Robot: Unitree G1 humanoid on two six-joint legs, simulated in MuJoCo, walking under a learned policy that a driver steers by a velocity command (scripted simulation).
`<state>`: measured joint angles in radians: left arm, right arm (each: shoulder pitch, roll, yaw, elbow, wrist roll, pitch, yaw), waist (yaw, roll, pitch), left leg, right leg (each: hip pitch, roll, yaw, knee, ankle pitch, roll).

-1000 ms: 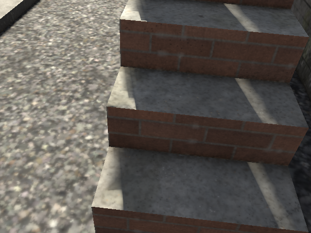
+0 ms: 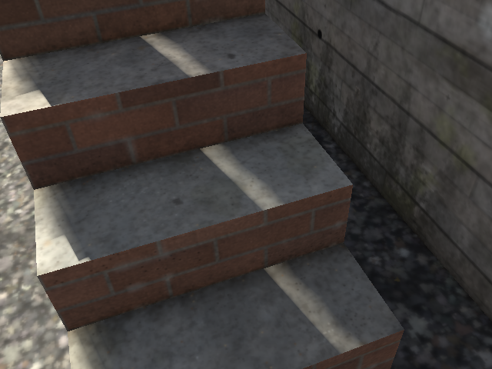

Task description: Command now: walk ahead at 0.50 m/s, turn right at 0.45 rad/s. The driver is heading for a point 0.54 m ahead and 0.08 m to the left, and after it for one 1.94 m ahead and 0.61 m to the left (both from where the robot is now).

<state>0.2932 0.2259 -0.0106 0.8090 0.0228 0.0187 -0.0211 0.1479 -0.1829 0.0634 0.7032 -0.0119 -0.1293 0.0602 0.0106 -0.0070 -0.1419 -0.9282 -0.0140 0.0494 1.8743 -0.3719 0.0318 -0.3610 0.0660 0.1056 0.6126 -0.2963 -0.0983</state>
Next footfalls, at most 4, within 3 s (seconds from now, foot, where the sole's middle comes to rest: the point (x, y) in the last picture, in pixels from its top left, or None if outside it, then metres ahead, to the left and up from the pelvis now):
0.24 left None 0.18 0.22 -0.58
0.76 right None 0.34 -0.10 -0.58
1.18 left None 0.41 0.21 -0.39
1.78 right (314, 338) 0.51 -0.09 -0.39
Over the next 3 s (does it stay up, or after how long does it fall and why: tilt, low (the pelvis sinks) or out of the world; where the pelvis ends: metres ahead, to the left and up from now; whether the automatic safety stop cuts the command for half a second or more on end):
stays up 0.35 -0.10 0.23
